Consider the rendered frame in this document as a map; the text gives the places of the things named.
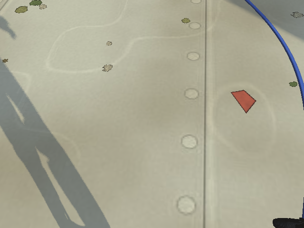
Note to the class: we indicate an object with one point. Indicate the right robot hand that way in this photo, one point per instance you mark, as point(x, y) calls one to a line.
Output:
point(288, 222)

